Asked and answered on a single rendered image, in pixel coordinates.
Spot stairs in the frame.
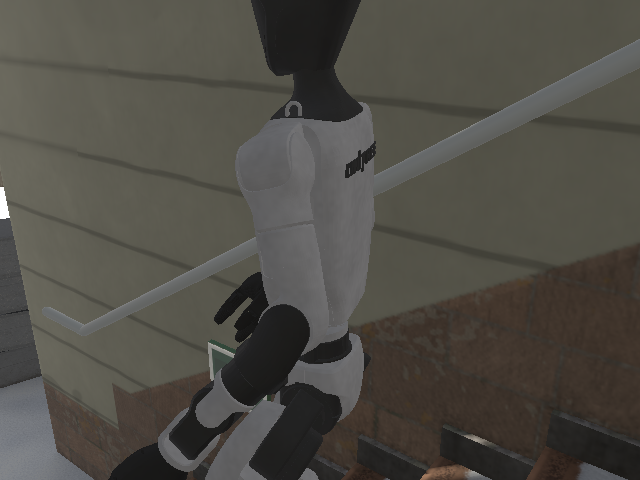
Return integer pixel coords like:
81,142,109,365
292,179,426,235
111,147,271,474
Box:
190,446,628,480

